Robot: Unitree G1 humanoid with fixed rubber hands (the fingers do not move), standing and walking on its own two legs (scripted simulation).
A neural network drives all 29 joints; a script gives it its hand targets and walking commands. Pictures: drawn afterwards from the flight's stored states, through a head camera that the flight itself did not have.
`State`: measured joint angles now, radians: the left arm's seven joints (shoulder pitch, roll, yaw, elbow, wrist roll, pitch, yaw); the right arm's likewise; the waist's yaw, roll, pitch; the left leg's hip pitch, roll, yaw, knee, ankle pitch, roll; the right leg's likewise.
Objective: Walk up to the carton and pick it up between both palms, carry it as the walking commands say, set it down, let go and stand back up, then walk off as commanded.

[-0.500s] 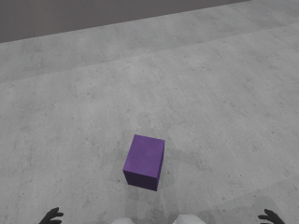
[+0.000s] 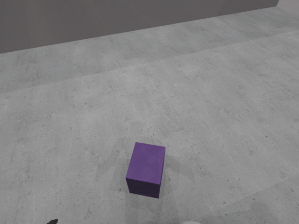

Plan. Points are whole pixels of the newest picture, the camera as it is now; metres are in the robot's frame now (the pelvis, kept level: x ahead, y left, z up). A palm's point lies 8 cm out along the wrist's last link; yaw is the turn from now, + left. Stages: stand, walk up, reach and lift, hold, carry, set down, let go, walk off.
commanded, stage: walk up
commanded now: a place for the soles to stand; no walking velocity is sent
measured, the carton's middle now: (147, 170) +0.52 +0.04 -0.63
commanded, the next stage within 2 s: none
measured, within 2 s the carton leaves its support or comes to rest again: neither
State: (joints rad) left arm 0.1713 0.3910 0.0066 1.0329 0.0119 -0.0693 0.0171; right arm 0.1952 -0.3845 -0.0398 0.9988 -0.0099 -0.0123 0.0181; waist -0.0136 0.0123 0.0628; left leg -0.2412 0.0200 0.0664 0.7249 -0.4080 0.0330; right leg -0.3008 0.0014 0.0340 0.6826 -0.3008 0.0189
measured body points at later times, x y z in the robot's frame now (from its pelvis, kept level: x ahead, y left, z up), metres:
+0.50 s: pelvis +0.02 -0.01 +0.02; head +0.02 -0.01 +0.47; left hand +0.12 +0.30 -0.10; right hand +0.10 -0.32 -0.11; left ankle +0.00 +0.10 -0.72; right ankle +0.04 -0.14 -0.72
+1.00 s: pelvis +0.03 +0.13 -0.02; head +0.05 +0.10 +0.43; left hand +0.09 +0.49 -0.10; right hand +0.10 -0.20 -0.14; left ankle +0.08 +0.22 -0.72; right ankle +0.07 +0.04 -0.72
